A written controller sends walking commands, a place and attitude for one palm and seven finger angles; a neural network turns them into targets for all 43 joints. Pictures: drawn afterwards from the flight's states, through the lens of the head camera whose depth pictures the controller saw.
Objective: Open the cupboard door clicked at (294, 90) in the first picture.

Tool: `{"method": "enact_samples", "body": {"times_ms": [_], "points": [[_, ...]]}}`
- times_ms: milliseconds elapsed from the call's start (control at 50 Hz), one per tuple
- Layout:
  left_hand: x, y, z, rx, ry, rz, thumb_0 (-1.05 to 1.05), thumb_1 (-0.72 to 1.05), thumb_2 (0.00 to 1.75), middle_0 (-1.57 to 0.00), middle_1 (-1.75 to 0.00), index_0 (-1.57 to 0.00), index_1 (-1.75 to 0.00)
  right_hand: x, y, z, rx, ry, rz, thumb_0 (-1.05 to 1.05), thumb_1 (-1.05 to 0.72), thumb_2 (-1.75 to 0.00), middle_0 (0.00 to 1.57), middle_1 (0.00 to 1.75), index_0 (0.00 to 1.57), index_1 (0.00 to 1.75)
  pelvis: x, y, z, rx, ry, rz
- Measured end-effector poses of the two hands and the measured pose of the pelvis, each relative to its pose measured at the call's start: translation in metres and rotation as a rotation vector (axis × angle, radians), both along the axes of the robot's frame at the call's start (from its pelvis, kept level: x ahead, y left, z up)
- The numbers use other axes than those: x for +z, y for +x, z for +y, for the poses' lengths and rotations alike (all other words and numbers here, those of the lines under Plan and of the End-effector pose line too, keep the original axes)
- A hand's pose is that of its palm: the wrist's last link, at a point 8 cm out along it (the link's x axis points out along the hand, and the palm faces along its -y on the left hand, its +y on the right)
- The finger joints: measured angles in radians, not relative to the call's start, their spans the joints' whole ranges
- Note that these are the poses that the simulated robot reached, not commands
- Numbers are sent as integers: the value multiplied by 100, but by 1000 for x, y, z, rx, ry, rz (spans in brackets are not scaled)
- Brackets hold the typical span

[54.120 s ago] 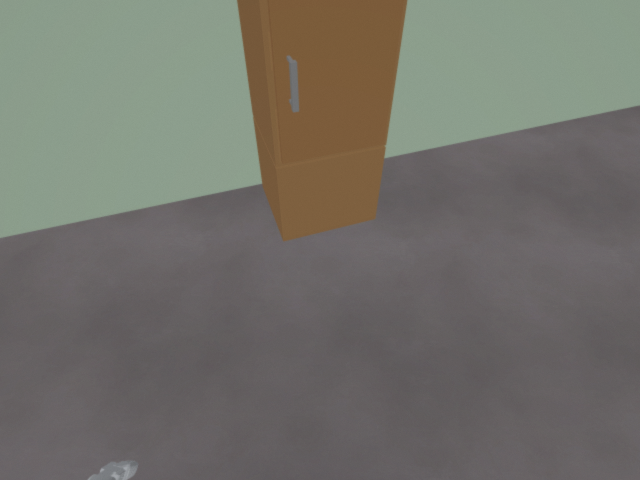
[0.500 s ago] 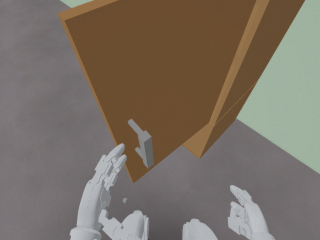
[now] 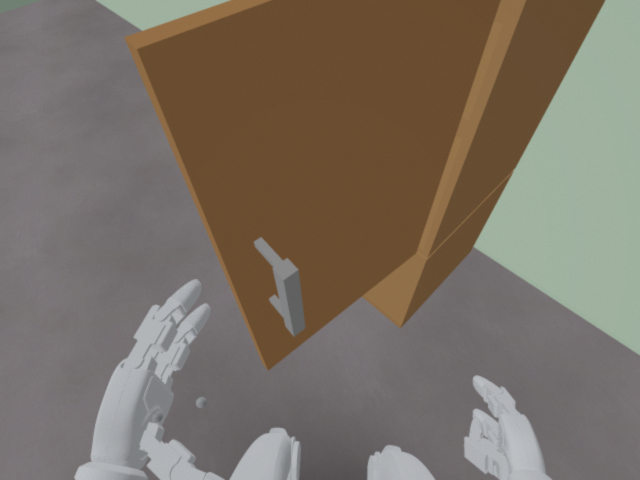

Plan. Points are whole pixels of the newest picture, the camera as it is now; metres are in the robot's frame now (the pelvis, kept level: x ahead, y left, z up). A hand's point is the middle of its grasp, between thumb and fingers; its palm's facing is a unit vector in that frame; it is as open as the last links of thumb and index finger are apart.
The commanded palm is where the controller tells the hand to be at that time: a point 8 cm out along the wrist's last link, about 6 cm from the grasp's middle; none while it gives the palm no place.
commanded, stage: draw the hand back to the body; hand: left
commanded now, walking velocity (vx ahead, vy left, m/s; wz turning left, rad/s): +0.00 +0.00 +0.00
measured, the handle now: (280, 290) +0.33 +0.08 +0.06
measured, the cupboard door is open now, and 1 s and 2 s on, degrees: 84 84 84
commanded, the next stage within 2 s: step back with the hand held close in 1.40 s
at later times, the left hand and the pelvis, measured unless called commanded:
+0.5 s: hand (89, 376) +0.19 +0.20 +0.15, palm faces +0.14 -0.94 -0.31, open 15.1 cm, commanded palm +0.16 +0.26 +0.18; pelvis +0.02 +0.02 +0.07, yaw +0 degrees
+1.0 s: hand out of the picture +0.23 +0.29 +0.26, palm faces +0.40 -0.81 -0.43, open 9.3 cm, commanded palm +0.18 +0.33 +0.28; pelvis +0.04 +0.03 +0.11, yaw -1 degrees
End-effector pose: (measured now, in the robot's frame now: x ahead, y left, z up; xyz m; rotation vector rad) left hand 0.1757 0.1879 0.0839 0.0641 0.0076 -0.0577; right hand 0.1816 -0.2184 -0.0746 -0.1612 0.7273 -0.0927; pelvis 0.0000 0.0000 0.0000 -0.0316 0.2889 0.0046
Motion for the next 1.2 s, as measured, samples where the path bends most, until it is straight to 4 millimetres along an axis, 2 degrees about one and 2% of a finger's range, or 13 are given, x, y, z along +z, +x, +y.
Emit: {"method": "enact_samples", "body": {"times_ms": [80, 180, 260, 340, 400, 520, 600, 840, 1080, 1140, 1200], "points": [[23, -10, 12, 40, 10, 14, -2, -50, 30, -15, -30, -15, -30, 17, -5, 4, -13, 21, -10, 1, -91, -90, 20, 30, 20, 30, 16, 3, 1, 5, 2, -35], [30, -17, 16, 17, -11, 44, -1, -50, 30, -14, -30, -15, -30, 38, -5, 2, -1, -9, -49, 1, -90, -90, 21, 30, 20, 30, 29, 3, 2, 13, -2, -66], [39, -14, 23, -8, 0, 25, -2, -50, 30, -15, -30, -15, -30, 51, -3, -4, -2, -41, -77, 1, -90, -90, 21, 30, 20, 30, 34, 4, 3, 15, -9, -87], [58, -10, 38, 13, 23, -22, -2, -47, 31, -15, -30, -16, -30, 61, -1, -6, -17, -48, -95, 1, -90, -90, 20, 30, 20, 30, 41, 7, 5, 14, -12, -109], [73, -7, 50, 96, 140, 16, -2, -41, 33, -15, -30, -16, -30, 69, 1, -4, -42, -58, -87, 1, -90, -90, 20, 30, 20, 30, 51, 13, 7, 4, -8, -130], [89, -12, 67, 244, 255, 130, -1, -25, 40, -16, -30, -17, -30, 82, 6, 8, -61, -47, -70, 1, -90, -90, 20, 30, 20, 30, 72, 24, 17, -4, -3, -179], [100, -12, 81, 306, 301, 142, -1, -12, 46, -16, -30, -17, -30, 87, 11, 19, -28, -50, -56, 1, -90, -90, 20, 30, 20, 30, 82, 29, 21, -1, 1, -212], [160, 10, 116, 408, 366, -32, 0, 29, 63, -18, -30, -19, -30, 106, 35, 41, 45, -28, -95, 1, -90, -90, 21, 30, 20, 30, 101, 42, 33, -5, 7, -292], [210, 13, 142, 489, 431, -185, 0, 70, 81, -20, -30, -21, -30, 113, 36, 37, 70, -34, -78, 1, -90, -90, 21, 30, 20, 30, 110, 40, 33, -14, 10, -337], [210, 11, 141, 497, 420, -185, 1, 78, 84, -20, -30, -21, -30, 112, 32, 33, 63, -28, -68, 1, -90, -90, 21, 30, 20, 30, 112, 38, 32, -18, 11, -344], [199, 9, 136, 487, 396, -143, 1, 83, 87, -20, -30, -21, -30, 110, 26, 28, 54, -29, -52, 1, -90, -90, 21, 30, 20, 30, 112, 35, 30, -20, 12, -349]]}}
